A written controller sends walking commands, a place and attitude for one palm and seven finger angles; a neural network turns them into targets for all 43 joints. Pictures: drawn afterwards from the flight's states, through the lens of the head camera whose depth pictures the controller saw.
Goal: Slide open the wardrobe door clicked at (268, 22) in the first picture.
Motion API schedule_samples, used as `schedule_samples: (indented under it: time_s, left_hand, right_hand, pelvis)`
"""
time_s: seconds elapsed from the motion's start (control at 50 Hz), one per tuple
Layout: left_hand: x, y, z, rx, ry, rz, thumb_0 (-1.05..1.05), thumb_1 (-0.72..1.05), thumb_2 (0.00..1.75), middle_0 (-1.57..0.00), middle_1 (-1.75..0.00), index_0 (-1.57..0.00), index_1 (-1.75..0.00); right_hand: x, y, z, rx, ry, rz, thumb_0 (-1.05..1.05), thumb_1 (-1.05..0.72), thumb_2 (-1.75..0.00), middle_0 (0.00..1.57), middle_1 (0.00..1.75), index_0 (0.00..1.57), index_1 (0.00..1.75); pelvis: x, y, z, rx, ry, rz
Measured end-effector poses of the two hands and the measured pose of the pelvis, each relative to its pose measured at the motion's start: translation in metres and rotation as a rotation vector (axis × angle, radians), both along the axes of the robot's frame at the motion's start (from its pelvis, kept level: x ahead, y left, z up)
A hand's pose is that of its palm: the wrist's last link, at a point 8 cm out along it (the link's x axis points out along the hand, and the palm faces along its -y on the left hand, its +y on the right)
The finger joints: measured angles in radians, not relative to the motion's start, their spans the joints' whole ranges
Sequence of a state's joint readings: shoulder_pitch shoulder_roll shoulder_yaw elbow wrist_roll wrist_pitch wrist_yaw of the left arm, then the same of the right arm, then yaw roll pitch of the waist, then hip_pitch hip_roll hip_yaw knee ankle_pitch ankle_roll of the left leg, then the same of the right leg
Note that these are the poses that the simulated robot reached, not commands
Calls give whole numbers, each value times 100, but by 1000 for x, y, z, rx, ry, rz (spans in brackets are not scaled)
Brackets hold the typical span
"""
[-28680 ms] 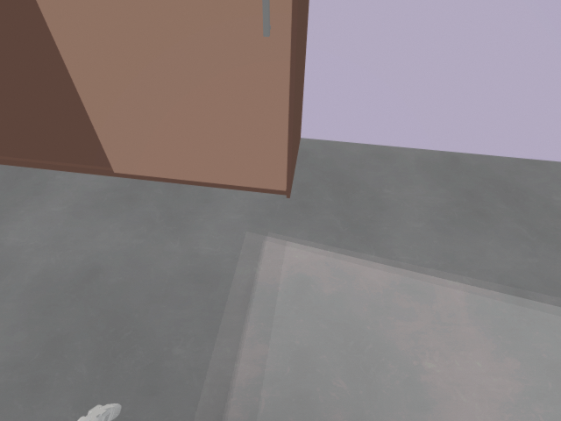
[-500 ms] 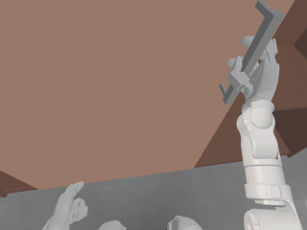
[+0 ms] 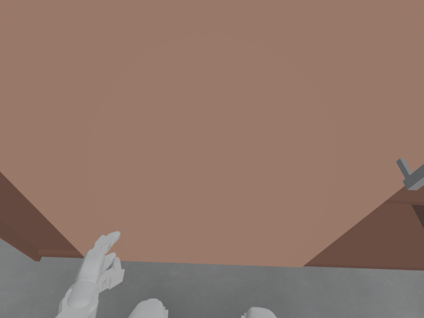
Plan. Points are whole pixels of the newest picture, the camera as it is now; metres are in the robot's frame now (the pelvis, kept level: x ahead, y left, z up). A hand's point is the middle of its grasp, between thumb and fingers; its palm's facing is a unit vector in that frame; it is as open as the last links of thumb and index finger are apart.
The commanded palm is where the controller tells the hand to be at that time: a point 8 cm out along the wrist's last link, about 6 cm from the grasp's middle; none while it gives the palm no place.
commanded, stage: stop walking and hold the door there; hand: right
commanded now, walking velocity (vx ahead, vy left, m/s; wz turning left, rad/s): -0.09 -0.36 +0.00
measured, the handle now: out of the picture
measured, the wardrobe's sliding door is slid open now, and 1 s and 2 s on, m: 0.70 0.69 0.68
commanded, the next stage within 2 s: none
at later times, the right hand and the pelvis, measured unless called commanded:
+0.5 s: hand out of the picture +0.34 -0.35 +0.19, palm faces +0.49 +0.84 -0.25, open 5.8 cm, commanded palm +0.30 -0.38 +0.16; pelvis -0.04 -0.04 +0.03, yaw +7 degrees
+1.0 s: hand out of the picture +0.34 -0.35 +0.19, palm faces +0.51 +0.82 -0.25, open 5.7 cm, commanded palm +0.30 -0.38 +0.16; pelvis -0.06 -0.03 +0.03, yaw +6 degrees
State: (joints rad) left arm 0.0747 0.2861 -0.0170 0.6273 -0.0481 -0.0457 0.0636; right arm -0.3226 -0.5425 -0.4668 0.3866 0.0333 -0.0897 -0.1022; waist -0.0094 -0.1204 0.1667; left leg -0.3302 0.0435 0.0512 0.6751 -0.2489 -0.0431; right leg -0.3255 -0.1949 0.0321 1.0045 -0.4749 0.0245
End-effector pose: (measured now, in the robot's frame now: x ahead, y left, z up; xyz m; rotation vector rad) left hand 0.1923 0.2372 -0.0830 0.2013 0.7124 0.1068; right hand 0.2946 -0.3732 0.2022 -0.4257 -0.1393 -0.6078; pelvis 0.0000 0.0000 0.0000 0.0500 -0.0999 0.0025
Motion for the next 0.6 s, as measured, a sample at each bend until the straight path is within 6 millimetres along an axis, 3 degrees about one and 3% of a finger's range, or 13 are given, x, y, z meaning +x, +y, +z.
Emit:
schedule_samples:
  time_s: [0.06, 0.12, 0.26, 0.4, 0.5, 0.6]
  left_hand:
    - [-24, 26, -5, 25, 46, 95, 1, 91, 90, -20, -30, -21, -30]
    - [-59, 42, 2, 58, 110, 164, 1, 91, 90, -20, -30, -20, -30]
    - [-133, 55, 23, 192, 186, 262, 1, 91, 90, -20, -30, -20, -30]
    - [-171, 15, 35, 135, 173, 333, 1, 91, 90, -19, -30, -20, -30]
    - [-181, -14, 21, 65, 176, 282, 1, 90, 90, -20, -30, -20, -30]
    - [-191, -27, 13, 33, 178, 270, 1, 90, 90, -20, -30, -21, -30]
  right_hand:
    - [0, -1, 3, 14, 42, -4, -19, -60, -80, 45, 141, 31, 137]
    - [1, -5, 3, 13, 49, 22, -20, -58, -81, 46, 141, 36, 138]
    - [4, -15, -5, 51, -31, 87, -21, -59, -83, 46, 140, 40, 139]
    - [3, -12, -5, 124, -19, 113, -17, -67, -81, 46, 140, 33, 138]
    - [2, -13, -4, 124, 3, 117, -16, -69, -78, 46, 140, 33, 138]
    - [1, -13, -2, 125, 36, 118, -16, -69, -77, 46, 140, 33, 138]
  pelvis:
    - [-2, -8, 9, -36, 9, 46]
    - [-3, -9, 19, -66, 22, 41]
    - [-13, -26, 18, -43, 40, 41]
    - [-28, -40, 34, -27, 40, 78]
    - [-42, -40, 30, -41, 63, 115]
    - [-59, -46, 30, -16, 54, 118]
